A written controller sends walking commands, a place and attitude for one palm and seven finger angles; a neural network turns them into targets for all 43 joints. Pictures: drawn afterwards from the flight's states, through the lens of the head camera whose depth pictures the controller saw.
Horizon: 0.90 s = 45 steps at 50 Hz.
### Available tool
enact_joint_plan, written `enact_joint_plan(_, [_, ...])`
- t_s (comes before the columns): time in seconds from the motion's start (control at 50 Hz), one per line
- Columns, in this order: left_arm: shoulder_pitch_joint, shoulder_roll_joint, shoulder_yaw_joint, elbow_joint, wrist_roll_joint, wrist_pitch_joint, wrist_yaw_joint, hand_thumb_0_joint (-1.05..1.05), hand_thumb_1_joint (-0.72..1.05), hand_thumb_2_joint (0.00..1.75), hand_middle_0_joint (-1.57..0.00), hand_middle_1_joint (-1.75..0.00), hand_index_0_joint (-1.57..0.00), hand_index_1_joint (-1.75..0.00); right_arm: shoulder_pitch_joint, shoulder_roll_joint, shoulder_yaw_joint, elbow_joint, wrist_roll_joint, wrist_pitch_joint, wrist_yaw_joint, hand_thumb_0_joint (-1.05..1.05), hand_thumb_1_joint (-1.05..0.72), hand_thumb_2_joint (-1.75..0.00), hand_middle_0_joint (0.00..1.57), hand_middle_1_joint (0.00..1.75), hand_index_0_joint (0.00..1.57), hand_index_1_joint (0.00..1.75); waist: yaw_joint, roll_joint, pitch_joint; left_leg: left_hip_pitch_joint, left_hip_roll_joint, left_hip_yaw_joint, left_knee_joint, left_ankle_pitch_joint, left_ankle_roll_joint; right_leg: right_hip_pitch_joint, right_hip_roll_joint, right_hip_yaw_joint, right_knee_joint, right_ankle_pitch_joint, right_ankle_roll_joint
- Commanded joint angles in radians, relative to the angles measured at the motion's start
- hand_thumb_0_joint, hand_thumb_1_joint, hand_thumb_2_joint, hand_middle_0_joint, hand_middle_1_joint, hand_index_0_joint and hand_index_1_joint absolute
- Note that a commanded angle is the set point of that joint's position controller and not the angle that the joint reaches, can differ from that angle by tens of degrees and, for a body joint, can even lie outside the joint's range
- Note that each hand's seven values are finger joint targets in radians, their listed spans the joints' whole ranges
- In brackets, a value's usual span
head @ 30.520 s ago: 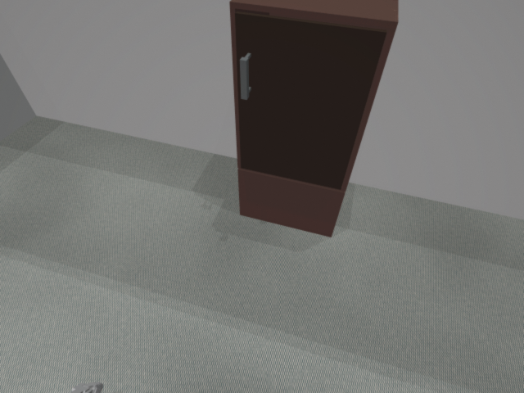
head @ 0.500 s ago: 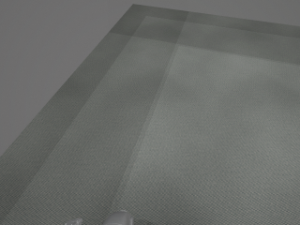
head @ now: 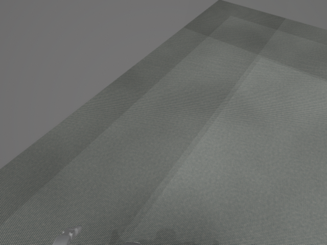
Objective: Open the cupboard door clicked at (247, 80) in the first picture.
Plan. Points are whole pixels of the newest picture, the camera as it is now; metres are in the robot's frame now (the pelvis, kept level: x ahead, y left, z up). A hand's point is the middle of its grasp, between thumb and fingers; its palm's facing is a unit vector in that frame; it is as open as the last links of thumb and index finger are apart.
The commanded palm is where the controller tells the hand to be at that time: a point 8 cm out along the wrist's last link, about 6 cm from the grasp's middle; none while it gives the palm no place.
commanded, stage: turn to face it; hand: left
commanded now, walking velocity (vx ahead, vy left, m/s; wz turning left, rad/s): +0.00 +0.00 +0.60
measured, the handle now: out of the picture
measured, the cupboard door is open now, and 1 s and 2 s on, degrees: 42 42 42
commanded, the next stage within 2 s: none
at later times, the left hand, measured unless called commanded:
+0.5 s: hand out of the picture +0.02 +0.23 -0.17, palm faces +0.36 -0.90 -0.24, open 7.3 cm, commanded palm none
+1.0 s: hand out of the picture +0.00 +0.16 -0.15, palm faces +0.59 -0.77 -0.23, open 7.3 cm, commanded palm none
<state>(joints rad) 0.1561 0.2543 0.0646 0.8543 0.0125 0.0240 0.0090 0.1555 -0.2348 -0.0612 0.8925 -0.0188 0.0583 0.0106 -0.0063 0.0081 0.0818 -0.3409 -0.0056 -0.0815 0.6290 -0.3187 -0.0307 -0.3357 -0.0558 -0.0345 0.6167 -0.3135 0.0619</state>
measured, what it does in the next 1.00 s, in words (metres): steps on the spot, turning left: left foot, then right foot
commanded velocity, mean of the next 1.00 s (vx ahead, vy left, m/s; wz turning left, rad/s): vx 0.00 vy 0.00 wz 0.60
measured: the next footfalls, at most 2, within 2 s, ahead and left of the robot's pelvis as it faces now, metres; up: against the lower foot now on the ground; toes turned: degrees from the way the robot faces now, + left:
left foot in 0.34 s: +0.03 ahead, +0.11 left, +0.00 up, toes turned +20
right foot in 0.74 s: +0.13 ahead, -0.14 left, +0.00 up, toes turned +25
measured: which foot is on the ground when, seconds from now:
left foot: down 0.00-0.00, up 0.02-0.32, down 0.34-0.74, up 0.76-1.00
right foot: down 0.00-0.34, up 0.36-0.72, down 0.74-1.00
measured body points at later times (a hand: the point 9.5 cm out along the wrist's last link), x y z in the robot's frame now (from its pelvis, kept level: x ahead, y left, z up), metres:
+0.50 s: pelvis +0.02 +0.00 +0.01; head +0.07 +0.05 +0.45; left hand +0.00 +0.28 -0.15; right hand +0.20 -0.21 -0.12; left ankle +0.00 +0.10 -0.72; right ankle +0.03 -0.15 -0.65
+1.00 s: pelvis +0.05 -0.04 +0.01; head +0.10 +0.00 +0.46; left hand -0.03 +0.20 -0.13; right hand +0.28 -0.20 -0.13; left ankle -0.02 +0.07 -0.69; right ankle +0.10 -0.15 -0.72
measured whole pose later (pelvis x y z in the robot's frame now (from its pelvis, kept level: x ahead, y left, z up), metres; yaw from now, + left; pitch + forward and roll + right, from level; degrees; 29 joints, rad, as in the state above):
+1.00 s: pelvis +0.05 -0.04 +0.01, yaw +38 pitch +0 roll +2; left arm 0.20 0.19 0.04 0.88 0.02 0.01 0.02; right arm 0.13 -0.25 -0.08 0.92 -0.01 0.08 0.03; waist -0.02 -0.04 0.12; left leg -0.40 0.01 0.08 0.82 -0.45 -0.06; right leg -0.20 -0.15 -0.18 0.55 -0.34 0.03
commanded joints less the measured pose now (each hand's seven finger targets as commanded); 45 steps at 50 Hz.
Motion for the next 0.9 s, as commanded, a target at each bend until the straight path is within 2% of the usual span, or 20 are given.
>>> enact_joint_plan(0.0, [0.135, 0.210, 0.042, -0.045, 0.014, -0.037, 0.026, 0.00, 0.90, 0.90, -0.20, -0.30, -0.20, -0.30, -0.082, -0.129, -0.051, -0.117, 0.005, -0.016, 0.002, 0.00, -0.90, -0.90, 0.20, 0.30, 0.20, 0.30, 0.063, -0.305, -0.119, -0.264, -0.001, 0.008, 0.567, -0.292, 0.002, 0.183, -0.426, 0.387, -0.343, 0.214, -0.225])
enact_joint_plan(0.04, [0.041, 0.135, 0.020, -0.060, 0.010, -0.035, 0.028, 0.00, 0.90, 0.90, -0.20, -0.30, -0.20, -0.30, -0.071, -0.111, -0.046, -0.083, 0.002, -0.007, 0.010, 0.00, -0.90, -0.90, 0.20, 0.30, 0.20, 0.30, 0.009, -0.278, -0.081, -0.272, 0.040, 0.032, 0.661, -0.174, -0.021, 0.158, -0.313, 0.197, -0.283, 0.363, -0.196])
enact_joint_plan(0.08, [0.034, 0.115, 0.017, -0.066, 0.013, -0.038, 0.030, 0.00, 0.90, 0.90, -0.20, -0.30, -0.20, -0.30, -0.060, -0.075, -0.032, -0.068, 0.007, -0.004, 0.018, 0.00, -0.90, -0.90, 0.20, 0.30, 0.20, 0.30, -0.001, -0.238, -0.106, -0.225, 0.042, 0.082, 0.534, -0.149, -0.036, 0.204, -0.270, 0.051, -0.242, 0.524, -0.172])
enact_joint_plan(0.2, [0.140, 0.170, 0.038, -0.016, 0.017, -0.040, 0.027, 0.00, 0.90, 0.90, -0.20, -0.30, -0.20, -0.30, -0.127, -0.035, -0.010, -0.081, 0.013, -0.016, 0.025, 0.00, -0.90, -0.90, 0.20, 0.30, 0.20, 0.30, 0.060, -0.213, -0.141, -0.120, 0.010, 0.189, 0.140, -0.153, -0.028, 0.346, -0.301, -0.022, -0.156, 0.738, -0.171])
enact_joint_plan(0.26, [0.116, 0.175, 0.045, -0.010, 0.012, -0.036, 0.020, 0.00, 0.90, 0.90, -0.20, -0.30, -0.20, -0.30, -0.068, -0.057, -0.015, -0.073, 0.012, -0.022, 0.021, 0.00, -0.90, -0.90, 0.20, 0.30, 0.20, 0.30, 0.025, -0.212, -0.153, 0.014, 0.002, 0.210, -0.041, -0.025, -0.009, 0.285, -0.296, -0.081, -0.077, 0.661, -0.126])
enact_joint_plan(0.28, [0.100, 0.175, 0.048, -0.015, 0.004, -0.033, 0.016, 0.00, 0.90, 0.90, -0.20, -0.30, -0.20, -0.30, -0.014, -0.087, -0.022, -0.061, 0.007, -0.026, 0.020, 0.00, -0.90, -0.90, 0.20, 0.30, 0.20, 0.30, -0.012, -0.166, -0.169, 0.134, 0.007, 0.206, -0.146, 0.082, 0.005, 0.207, -0.289, -0.113, 0.002, 0.600, -0.092])
enact_joint_plan(0.3, [0.092, 0.144, 0.044, -0.033, -0.002, -0.029, 0.010, 0.00, 0.90, 0.90, -0.20, -0.30, -0.20, -0.30, 0.059, -0.163, -0.042, -0.047, -0.001, -0.035, 0.016, 0.00, -0.90, -0.90, 0.20, 0.30, 0.20, 0.30, -0.054, 0.027, -0.223, 0.331, 0.137, 0.051, -0.205, 0.311, 0.065, 0.029, -0.233, -0.158, 0.186, 0.379, -0.034])
enact_joint_plan(0.32, [0.050, 0.068, 0.021, -0.081, -0.008, -0.023, 0.004, 0.00, 0.90, 0.90, -0.20, -0.30, -0.20, -0.30, 0.138, -0.279, -0.072, -0.041, -0.007, -0.036, 0.008, 0.00, -0.90, -0.90, 0.20, 0.30, 0.20, 0.30, -0.100, 0.336, -0.227, 0.430, 0.432, -0.341, -0.244, 0.729, 0.242, -0.258, -0.078, -0.152, 0.431, -0.342, 0.040])
enact_joint_plan(0.34, [-0.020, 0.092, 0.018, -0.112, 0.005, -0.007, 0.012, 0.00, 0.90, 0.90, -0.20, -0.30, -0.20, -0.30, 0.187, -0.297, -0.073, -0.018, -0.002, -0.027, -0.001, 0.00, -0.90, -0.90, 0.20, 0.30, 0.20, 0.30, -0.113, 0.185, -0.212, 0.367, 0.480, -0.345, -0.237, 0.683, 0.308, -0.285, -0.075, -0.018, 0.535, -0.368, 0.023])
enact_joint_plan(0.4, [-0.031, 0.079, 0.025, -0.056, 0.004, 0.001, 0.009, 0.00, 0.90, 0.90, -0.20, -0.30, -0.20, -0.30, 0.061, -0.207, -0.049, -0.047, -0.004, -0.040, -0.027, 0.00, -0.90, -0.90, 0.20, 0.30, 0.20, 0.30, -0.045, 0.166, -0.147, 0.237, 0.309, -0.203, -0.254, 0.580, 0.223, -0.274, -0.070, 0.047, 0.590, -0.166, 0.029])
enact_joint_plan(0.46, [0.008, 0.072, 0.026, -0.032, 0.004, 0.005, 0.000, 0.00, 0.90, 0.90, -0.20, -0.30, -0.20, -0.30, 0.028, -0.189, -0.040, -0.051, -0.002, -0.050, -0.028, 0.00, -0.90, -0.90, 0.20, 0.30, 0.20, 0.30, -0.006, 0.125, -0.135, 0.210, 0.239, -0.124, -0.262, 0.543, 0.187, -0.216, -0.048, 0.035, 0.503, -0.094, 0.032])
enact_joint_plan(0.6, [-0.027, 0.066, 0.017, -0.060, -0.002, 0.005, 0.003, 0.00, 0.90, 0.90, -0.20, -0.30, -0.20, -0.30, 0.026, -0.208, -0.056, -0.045, -0.010, -0.034, -0.018, 0.00, -0.90, -0.90, 0.20, 0.30, 0.20, 0.30, -0.016, 0.172, -0.115, 0.113, 0.211, -0.211, -0.259, 0.373, 0.186, -0.051, 0.022, 0.004, 0.187, -0.122, 0.018])
enact_joint_plan(0.66, [0.058, 0.079, 0.022, -0.044, -0.005, -0.010, 0.007, 0.00, 0.90, 0.90, -0.20, -0.30, -0.20, -0.30, -0.020, -0.202, -0.062, -0.060, -0.003, -0.027, -0.016, 0.00, -0.90, -0.90, 0.20, 0.30, 0.20, 0.30, 0.029, 0.155, -0.128, 0.011, 0.168, -0.224, -0.182, 0.348, 0.147, 0.148, 0.054, -0.013, -0.060, 0.012, 0.005])
enact_joint_plan(0.68, [0.104, 0.110, 0.031, -0.036, -0.003, -0.021, 0.013, 0.00, 0.90, 0.90, -0.20, -0.30, -0.20, -0.30, -0.025, -0.173, -0.059, -0.070, 0.005, -0.026, -0.014, 0.00, -0.90, -0.90, 0.20, 0.30, 0.20, 0.30, 0.052, 0.075, -0.149, -0.072, 0.119, -0.206, -0.111, 0.246, 0.104, 0.279, 0.001, 0.029, -0.217, 0.081, -0.008])
enact_joint_plan(0.7, [0.134, 0.197, 0.051, -0.033, 0.014, -0.032, 0.024, 0.00, 0.90, 0.90, -0.20, -0.30, -0.20, -0.30, -0.011, -0.107, -0.049, -0.086, 0.015, -0.028, -0.007, 0.00, -0.90, -0.90, 0.20, 0.30, 0.20, 0.30, 0.063, -0.188, -0.166, -0.256, -0.009, -0.056, 0.091, -0.037, 0.026, 0.410, -0.251, 0.281, -0.332, 0.117, -0.085])
enact_joint_plan(0.72, [0.125, 0.244, 0.048, -0.042, 0.017, -0.030, 0.025, 0.00, 0.90, 0.90, -0.20, -0.30, -0.20, -0.30, -0.023, -0.102, -0.048, -0.105, 0.009, -0.029, -0.003, 0.00, -0.90, -0.90, 0.20, 0.30, 0.20, 0.30, 0.068, -0.311, -0.148, -0.277, -0.061, 0.047, 0.363, -0.323, -0.008, 0.306, -0.456, 0.403, -0.354, 0.231, -0.207])
enact_joint_plan(0.74, [0.099, 0.198, 0.039, -0.046, 0.011, -0.034, 0.031, 0.00, 0.90, 0.90, -0.20, -0.30, -0.20, -0.30, -0.034, -0.123, -0.052, -0.091, 0.002, -0.018, -0.002, 0.00, -0.90, -0.90, 0.20, 0.30, 0.20, 0.30, 0.053, -0.268, -0.120, -0.264, -0.010, 0.002, 0.526, -0.286, -0.002, 0.219, -0.420, 0.357, -0.329, 0.275, -0.234])
enact_joint_plan(0.76, [0.049, 0.166, 0.035, -0.057, 0.009, -0.029, 0.036, 0.00, 0.90, 0.90, -0.20, -0.30, -0.20, -0.30, -0.028, -0.112, -0.055, -0.080, 0.005, -0.010, 0.000, 0.00, -0.90, -0.90, 0.20, 0.30, 0.20, 0.30, 0.024, -0.280, -0.103, -0.274, 0.011, 0.010, 0.600, -0.242, -0.009, 0.198, -0.377, 0.295, -0.309, 0.323, -0.228])
enact_joint_plan(0.8, [-0.003, 0.116, 0.016, -0.068, 0.008, -0.032, 0.031, 0.00, 0.90, 0.90, -0.20, -0.30, -0.20, -0.30, -0.016, -0.088, -0.042, -0.055, 0.004, -0.003, 0.013, 0.00, -0.90, -0.90, 0.20, 0.30, 0.20, 0.30, -0.011, -0.235, -0.076, -0.245, 0.035, 0.058, 0.584, -0.150, -0.033, 0.187, -0.279, 0.082, -0.260, 0.476, -0.188])
enact_joint_plan(0.88, [0.067, 0.148, 0.029, -0.044, 0.015, -0.035, 0.028, 0.00, 0.90, 0.90, -0.20, -0.30, -0.20, -0.30, -0.077, -0.050, -0.023, -0.060, 0.010, -0.006, 0.025, 0.00, -0.90, -0.90, 0.20, 0.30, 0.20, 0.30, 0.031, -0.206, -0.087, -0.160, 0.023, 0.152, 0.289, -0.147, -0.043, 0.267, -0.272, -0.015, -0.209, 0.617, -0.164])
